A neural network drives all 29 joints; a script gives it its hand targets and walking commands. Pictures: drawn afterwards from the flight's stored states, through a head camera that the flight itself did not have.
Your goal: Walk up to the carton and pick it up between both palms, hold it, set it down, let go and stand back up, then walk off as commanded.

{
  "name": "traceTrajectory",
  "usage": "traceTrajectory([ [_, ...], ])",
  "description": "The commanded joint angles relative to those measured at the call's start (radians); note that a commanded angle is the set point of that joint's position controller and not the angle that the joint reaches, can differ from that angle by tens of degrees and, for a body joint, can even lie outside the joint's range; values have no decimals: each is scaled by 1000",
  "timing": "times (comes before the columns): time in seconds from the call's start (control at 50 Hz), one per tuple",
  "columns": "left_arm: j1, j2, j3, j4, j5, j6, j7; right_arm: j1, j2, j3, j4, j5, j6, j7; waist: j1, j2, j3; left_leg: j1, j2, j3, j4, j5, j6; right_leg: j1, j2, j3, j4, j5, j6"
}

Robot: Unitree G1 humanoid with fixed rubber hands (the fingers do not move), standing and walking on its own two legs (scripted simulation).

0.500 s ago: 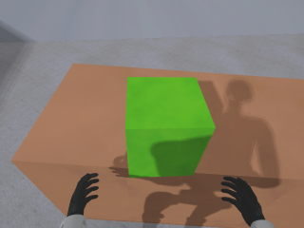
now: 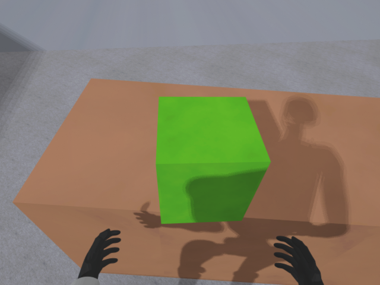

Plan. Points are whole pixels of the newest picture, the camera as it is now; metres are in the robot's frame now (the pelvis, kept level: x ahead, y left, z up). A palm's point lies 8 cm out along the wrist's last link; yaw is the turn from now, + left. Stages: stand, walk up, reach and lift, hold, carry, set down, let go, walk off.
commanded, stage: set down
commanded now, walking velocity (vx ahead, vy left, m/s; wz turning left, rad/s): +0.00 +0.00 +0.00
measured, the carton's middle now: (202, 161) +0.42 +0.02 +0.02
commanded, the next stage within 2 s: let go in 0.72 s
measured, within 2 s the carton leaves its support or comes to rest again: neither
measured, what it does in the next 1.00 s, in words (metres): stands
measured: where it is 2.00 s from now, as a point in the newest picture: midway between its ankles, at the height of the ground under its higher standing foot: outside the picture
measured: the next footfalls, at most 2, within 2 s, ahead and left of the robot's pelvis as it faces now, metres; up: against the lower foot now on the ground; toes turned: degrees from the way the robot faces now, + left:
none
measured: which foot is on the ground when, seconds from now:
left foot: down 0.00-1.00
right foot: down 0.00-1.00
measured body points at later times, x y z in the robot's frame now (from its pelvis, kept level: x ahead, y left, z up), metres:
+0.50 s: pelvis +0.01 +0.00 +0.00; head +0.02 +0.02 +0.45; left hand +0.17 +0.23 -0.07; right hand +0.20 -0.21 -0.07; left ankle +0.04 +0.15 -0.74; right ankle -0.03 -0.08 -0.74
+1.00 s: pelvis +0.01 +0.00 +0.00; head +0.04 +0.01 +0.45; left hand +0.18 +0.24 -0.09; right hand +0.18 -0.22 -0.09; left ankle +0.04 +0.15 -0.74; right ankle -0.03 -0.08 -0.74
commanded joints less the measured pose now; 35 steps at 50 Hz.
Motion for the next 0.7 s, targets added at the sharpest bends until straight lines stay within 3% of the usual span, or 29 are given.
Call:
traceTrajectory([
  [0.0, -88, 82, 39, -85, -11, -59, -21, -7, -58, -85, -98, -89, -53, -13, -85, -10, -58, 259, -49, 111, -42, 9, 47, -63, -91, 80, -151, 111, 67],
  [0.02, -97, 90, 39, -64, -25, -56, -30, -14, -57, -88, -87, -105, -46, -21, -86, -27, -44, 256, -50, 108, -46, 1, 48, -64, -92, 83, -152, 118, 69],
  [0.04, -94, 108, 59, -98, -31, -64, -28, -21, -51, -82, -113, -100, -54, -24, -74, -18, -59, 251, -49, 116, -43, 32, 48, -55, -95, 88, -149, 163, 73],
  [0.06, -80, 104, 59, -57, -12, -53, -37, 5, -44, -68, -66, -97, -42, -25, -82, -2, -35, 244, -58, 115, -43, 22, 44, -49, -102, 90, -141, 189, 79],
  [0.08, -95, 114, 59, -42, -6, -49, -41, -14, -36, -68, -59, -111, -46, -31, -81, -3, -40, 254, -54, 113, -38, 25, 46, -42, -104, 89, -141, 187, 80],
  [0.1, -107, 104, 51, -81, 2, -55, -34, -2, -38, -73, -47, -99, -46, -27, -89, 35, -53, 276, -52, 108, -38, 23, 40, -60, -97, 80, -143, 151, 73],
  [0.12, -101, 105, 61, -38, 7, -42, -43, -8, -39, -74, -17, -110, -42, -30, -90, 23, -24, 284, -48, 107, -40, 25, 38, -70, -97, 82, -147, 154, 75],
  [0.16, -94, 109, 53, -87, 1, -54, -40, -3, -38, -84, -37, -109, -55, -28, -87, 48, -66, 307, -46, 108, -35, 59, 34, -65, -86, 60, -137, 192, 68],
  [0.18, -114, 124, 58, -91, -8, -56, -40, -34, -34, -84, -71, -109, -61, -31, -81, 29, -63, 276, -52, 109, -36, 34, 39, -56, -89, 69, -139, 162, 70],
  [0.2, -123, 118, 48, -25, 4, -43, -46, -35, -33, -86, -9, -130, -47, -33, -95, 22, -28, 284, -46, 103, -40, 0, 38, -81, -92, 66, -147, 113, 74],
  [0.26, -116, 129, 54, -28, 1, -36, -52, -9, -16, -91, 6, -136, -46, -40, -94, 49, -18, 283, -44, 105, -39, 0, 36, -84, -97, 67, -151, 109, 68],
  [0.34, -104, 140, 53, 0, -11, -39, -67, -11, -13, -89, 27, -148, -56, -50, -109, 22, -51, 291, -47, 109, -22, 35, 37, -68, -95, 64, -142, 194, 75],
  [0.36, -94, 141, 62, 40, 10, -36, -69, -13, -9, -79, 37, -153, -57, -49, -96, 42, -43, 284, -51, 109, -26, 8, 36, -68, -96, 61, -139, 166, 74],
  [0.38, -84, 151, 65, -13, 2, -44, -66, -9, -18, -91, 4, -152, -73, -52, -97, 40, -70, 294, -46, 106, -16, 48, 32, -54, -90, 49, -121, 227, 71],
  [0.44, -98, 151, 67, -9, 3, -44, -66, -20, -12, -93, 22, -158, -83, -54, -97, 47, -64, 289, -46, 106, -7, 56, 28, -64, -95, 48, -125, 232, 79],
  [0.46, -112, 153, 64, 73, 6, -37, -79, -31, 3, -79, 63, -172, -77, -60, -100, 11, -23, 268, -48, 105, -15, 22, 37, -51, -96, 56, -129, 228, 87],
  [0.48, -103, 151, 78, 60, 22, -36, -77, -29, 1, -69, 72, -170, -80, -58, -84, 39, -37, 285, -47, 110, -11, 48, 38, -51, -100, 55, -122, 254, 81],
  [0.5, -104, 158, 70, 67, 16, -34, -83, -22, -3, -81, 85, -176, -82, -63, -104, 44, -35, 284, -46, 106, -7, 41, 33, -47, -98, 53, -122, 266, 82],
  [0.52, -117, 162, 72, 70, 11, -35, -93, -31, -10, -87, 87, -184, -80, -67, -112, 19, -41, 281, -48, 103, -8, 31, 33, -43, -97, 50, -121, 259, 87],
  [0.54, -120, 181, 84, 15, -6, -45, -89, -43, -2, -89, 29, -181, -91, -72, -94, 12, -79, 279, -47, 111, -4, 53, 36, -33, -94, 48, -114, 268, 86],
  [0.56, -138, 173, 68, 84, 4, -40, -93, -64, -6, -88, 77, -192, -88, -70, -103, 15, -36, 270, -44, 103, -7, 22, 36, -63, -93, 48, -115, 240, 89],
  [0.66, -163, 174, 64, 82, 4, -24, -93, -81, 10, -97, 83, -197, -81, -70, -101, 41, -37, 285, -38, 102, -7, -2, 36, -100, -91, 37, -125, 166, 83],
  [0.68, -167, 183, 73, 127, 10, -15, -104, -83, 12, -93, 105, -213, -71, -77, -98, 32, -2, 280, -40, 106, -14, -26, 40, -95, -101, 45, -131, 162, 86],
])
